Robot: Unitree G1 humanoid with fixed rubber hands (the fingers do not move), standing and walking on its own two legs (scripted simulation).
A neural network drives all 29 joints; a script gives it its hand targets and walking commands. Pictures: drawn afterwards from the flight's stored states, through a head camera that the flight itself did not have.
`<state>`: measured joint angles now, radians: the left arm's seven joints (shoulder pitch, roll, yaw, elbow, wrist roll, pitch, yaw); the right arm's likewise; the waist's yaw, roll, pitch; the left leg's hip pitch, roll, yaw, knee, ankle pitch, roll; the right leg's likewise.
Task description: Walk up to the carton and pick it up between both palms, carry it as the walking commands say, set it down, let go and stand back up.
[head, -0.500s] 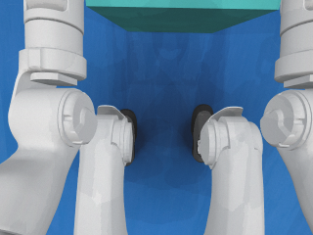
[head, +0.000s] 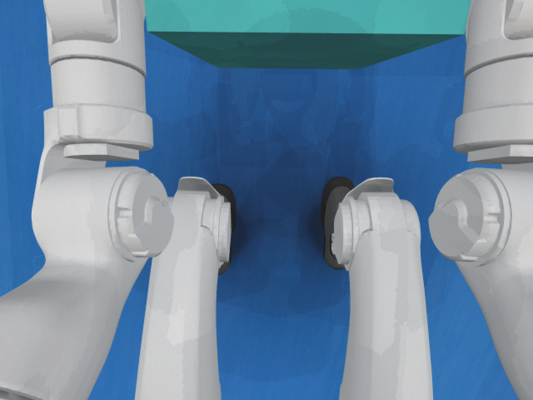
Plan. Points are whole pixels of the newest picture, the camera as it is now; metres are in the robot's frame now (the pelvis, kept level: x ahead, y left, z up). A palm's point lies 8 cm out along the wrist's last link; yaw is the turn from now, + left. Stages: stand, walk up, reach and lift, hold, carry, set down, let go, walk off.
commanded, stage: reach and lift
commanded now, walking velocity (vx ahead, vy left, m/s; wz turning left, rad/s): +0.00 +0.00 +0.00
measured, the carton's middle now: out of the picture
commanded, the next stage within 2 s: none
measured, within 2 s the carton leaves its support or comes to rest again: neither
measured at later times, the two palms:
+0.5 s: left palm out of the picture +0.55 +0.14 -0.06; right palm out of the picture +0.55 -0.17 -0.06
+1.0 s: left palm out of the picture +0.53 +0.14 +0.01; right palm out of the picture +0.52 -0.17 +0.01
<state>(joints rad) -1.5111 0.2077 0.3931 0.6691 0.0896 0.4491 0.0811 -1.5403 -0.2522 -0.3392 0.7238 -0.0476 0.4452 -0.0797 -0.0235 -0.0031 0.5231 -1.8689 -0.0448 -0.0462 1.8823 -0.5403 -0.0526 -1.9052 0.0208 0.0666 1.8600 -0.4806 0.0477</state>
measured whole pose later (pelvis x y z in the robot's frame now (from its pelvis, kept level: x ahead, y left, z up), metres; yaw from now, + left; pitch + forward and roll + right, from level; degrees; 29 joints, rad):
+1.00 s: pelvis -0.02 +0.00 +0.10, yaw -1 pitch +22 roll +1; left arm -1.33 0.13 0.41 0.55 0.12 0.49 0.04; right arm -1.33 -0.15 -0.40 0.56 -0.11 0.50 -0.05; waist -0.01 -0.01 0.52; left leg -1.49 -0.03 -0.04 1.53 -0.43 -0.04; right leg -1.52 0.03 0.08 1.51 -0.37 0.05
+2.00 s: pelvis +0.02 +0.00 +0.21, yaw -1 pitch +20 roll +1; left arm -0.91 0.01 0.41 0.55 0.17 0.46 -0.02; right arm -0.90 0.00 -0.39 0.52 -0.18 0.48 -0.03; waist -0.01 -0.01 0.20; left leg -1.10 -0.02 -0.05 1.06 -0.31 -0.04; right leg -1.13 0.02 0.08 1.05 -0.27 0.03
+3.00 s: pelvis +0.12 +0.00 +0.31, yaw +0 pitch +1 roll +0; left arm -0.29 -0.12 0.28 0.36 0.24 0.56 -0.07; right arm -0.28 0.13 -0.29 0.32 -0.25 0.58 0.06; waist 0.00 -0.01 -0.01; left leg -0.22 0.00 -0.07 0.40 -0.20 -0.02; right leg -0.23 0.00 0.05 0.38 -0.17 0.02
